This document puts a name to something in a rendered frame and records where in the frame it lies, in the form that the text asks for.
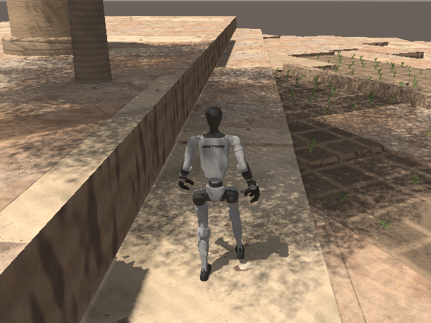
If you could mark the right robot upper arm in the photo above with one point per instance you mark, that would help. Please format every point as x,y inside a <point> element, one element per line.
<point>239,152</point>

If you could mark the left robot upper arm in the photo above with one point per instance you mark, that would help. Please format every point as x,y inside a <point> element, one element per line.
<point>189,153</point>

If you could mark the robot right thigh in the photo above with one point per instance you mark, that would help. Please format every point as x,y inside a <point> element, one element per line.
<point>231,196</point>

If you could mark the robot right forearm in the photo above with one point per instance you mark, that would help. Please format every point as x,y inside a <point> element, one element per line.
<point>249,178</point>

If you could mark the right robot foot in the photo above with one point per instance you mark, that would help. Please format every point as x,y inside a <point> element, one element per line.
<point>240,253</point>

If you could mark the robot left hand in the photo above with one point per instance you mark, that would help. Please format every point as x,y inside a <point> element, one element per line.
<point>181,184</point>

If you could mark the robot left forearm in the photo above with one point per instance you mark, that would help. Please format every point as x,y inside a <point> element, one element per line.
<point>183,174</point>

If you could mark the robot right hand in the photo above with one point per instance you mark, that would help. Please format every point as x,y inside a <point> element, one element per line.
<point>254,192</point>

